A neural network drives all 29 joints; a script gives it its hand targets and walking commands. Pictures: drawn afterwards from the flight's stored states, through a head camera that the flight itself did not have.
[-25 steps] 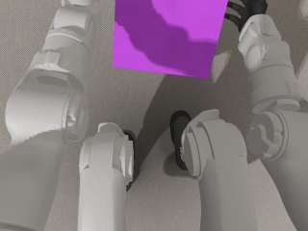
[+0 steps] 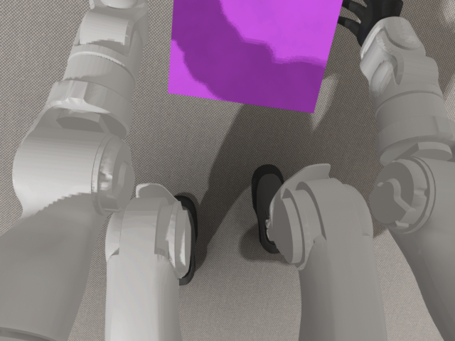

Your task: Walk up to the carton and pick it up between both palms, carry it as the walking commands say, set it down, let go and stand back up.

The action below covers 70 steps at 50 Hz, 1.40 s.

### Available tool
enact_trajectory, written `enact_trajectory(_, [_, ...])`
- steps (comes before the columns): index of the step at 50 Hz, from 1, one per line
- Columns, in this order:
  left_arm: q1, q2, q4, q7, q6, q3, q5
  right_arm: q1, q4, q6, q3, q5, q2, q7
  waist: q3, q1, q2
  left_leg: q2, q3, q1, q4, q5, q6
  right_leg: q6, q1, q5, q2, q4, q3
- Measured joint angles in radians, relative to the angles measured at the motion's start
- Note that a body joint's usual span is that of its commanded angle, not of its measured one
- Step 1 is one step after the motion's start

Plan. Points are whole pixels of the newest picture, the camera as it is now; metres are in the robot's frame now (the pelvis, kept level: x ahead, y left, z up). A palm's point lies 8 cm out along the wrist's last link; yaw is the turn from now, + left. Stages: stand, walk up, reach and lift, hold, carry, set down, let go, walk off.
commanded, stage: set down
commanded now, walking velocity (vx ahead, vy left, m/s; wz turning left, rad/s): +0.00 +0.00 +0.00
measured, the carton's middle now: (250, 15) +0.55 -0.08 -0.27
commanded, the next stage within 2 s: none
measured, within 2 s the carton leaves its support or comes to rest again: rests again in 0.64 s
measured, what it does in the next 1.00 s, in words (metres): stands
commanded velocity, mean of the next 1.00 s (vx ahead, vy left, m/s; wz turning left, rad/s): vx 0.00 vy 0.00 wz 0.00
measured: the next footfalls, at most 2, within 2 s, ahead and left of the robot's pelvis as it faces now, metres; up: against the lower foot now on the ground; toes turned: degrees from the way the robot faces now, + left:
none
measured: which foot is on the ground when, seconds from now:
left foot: down 0.00-1.00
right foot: down 0.00-1.00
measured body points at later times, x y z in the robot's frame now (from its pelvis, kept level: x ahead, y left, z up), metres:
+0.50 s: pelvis +0.00 +0.00 -0.01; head +0.38 +0.00 +0.23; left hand +0.58 +0.08 -0.20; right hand +0.52 -0.24 -0.19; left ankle +0.08 +0.09 -0.33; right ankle +0.13 -0.12 -0.33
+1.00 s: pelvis -0.01 -0.01 -0.01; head +0.37 -0.01 +0.22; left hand +0.57 +0.09 -0.21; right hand +0.50 -0.27 -0.20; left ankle +0.08 +0.09 -0.33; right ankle +0.13 -0.12 -0.33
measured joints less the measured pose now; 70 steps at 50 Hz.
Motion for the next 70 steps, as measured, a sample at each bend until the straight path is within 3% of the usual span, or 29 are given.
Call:
enact_trajectory(30, [0.002, -0.004, -0.034, -0.014, -0.023, -0.008, 0.004, -0.035, 0.067, -0.039, 0.002, 0.032, -0.034, 0.011, 0.038, 0.008, -0.01, 0.033, 0.005, -0.01, 0.029, -0.007, 0.013, -0.01, -0.001, -0.019, -0.012, 0.034, -0.015])
enact_trajectory(37, [-0.014, 0.023, -0.009, -0.011, -0.045, -0.078, -0.048, -0.052, 0.102, -0.081, 0.013, 0.048, -0.035, -0.007, 0.061, 0.0, -0.011, 0.034, 0.003, -0.003, 0.024, 0.003, 0.01, -0.012, 0.009, -0.015, -0.015, 0.032, -0.017])
enact_trajectory(43, [-0.027, 0.065, 0.022, 0.006, -0.071, -0.179, -0.141, -0.061, 0.12, -0.138, 0.043, 0.098, -0.039, -0.039, 0.088, -0.01, -0.022, 0.039, -0.004, 0.005, 0.016, 0.015, 0.001, -0.019, 0.019, -0.003, -0.017, 0.023, -0.025])
enact_trajectory(52, [-0.035, 0.13, 0.048, 0.01, -0.075, -0.217, -0.221, -0.055, 0.158, -0.15, 0.097, 0.175, -0.067, -0.076, 0.101, -0.009, -0.041, 0.059, -0.01, -0.002, 0.015, 0.04, -0.01, -0.047, 0.007, 0.029, -0.025, 0.022, -0.04])
enact_trajectory(60, [-0.074, 0.173, 0.047, 0.002, -0.065, -0.236, -0.269, -0.056, 0.117, -0.136, 0.138, 0.21, -0.087, -0.093, 0.107, -0.008, -0.04, 0.068, -0.013, -0.007, 0.016, 0.057, -0.017, -0.065, 0.0, 0.046, -0.034, 0.025, -0.05])
enact_trajectory(70, [-0.032, 0.171, -0.041, 0.019, -0.028, -0.211, -0.263, 0.014, -0.043, -0.095, 0.152, 0.212, -0.029, -0.136, 0.033, -0.01, -0.023, 0.083, -0.007, 0.018, -0.027, 0.053, -0.018, -0.058, 0.01, 0.055, -0.007, -0.016, -0.037])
